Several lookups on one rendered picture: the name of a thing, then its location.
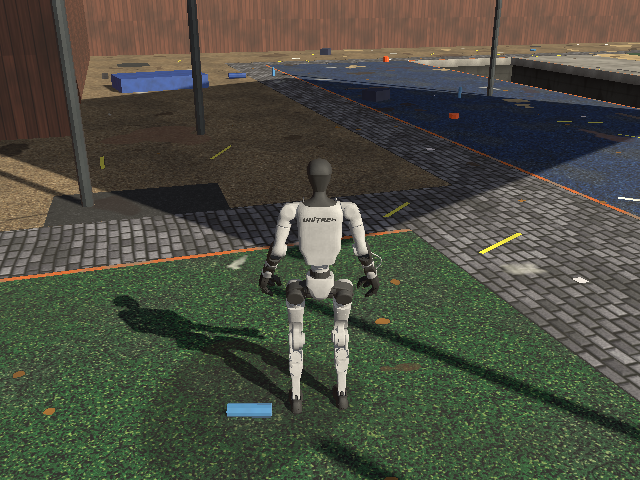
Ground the right robot forearm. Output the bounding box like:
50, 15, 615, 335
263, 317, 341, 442
358, 240, 377, 279

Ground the robot thigh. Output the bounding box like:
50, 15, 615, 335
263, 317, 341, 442
286, 279, 306, 350
331, 279, 354, 347

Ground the left robot thigh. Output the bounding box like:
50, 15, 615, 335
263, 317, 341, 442
286, 279, 306, 350

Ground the left robot hand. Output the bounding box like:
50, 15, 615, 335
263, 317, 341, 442
259, 273, 282, 296

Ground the right robot thigh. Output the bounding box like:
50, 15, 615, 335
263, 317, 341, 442
331, 279, 354, 347

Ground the right robot upper arm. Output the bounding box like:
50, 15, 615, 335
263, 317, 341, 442
340, 202, 368, 256

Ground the right robot hand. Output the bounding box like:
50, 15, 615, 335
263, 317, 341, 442
357, 275, 380, 297

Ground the left robot upper arm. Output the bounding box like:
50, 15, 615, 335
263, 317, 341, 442
271, 202, 299, 257

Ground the left robot forearm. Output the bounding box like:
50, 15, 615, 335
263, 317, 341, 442
261, 241, 281, 278

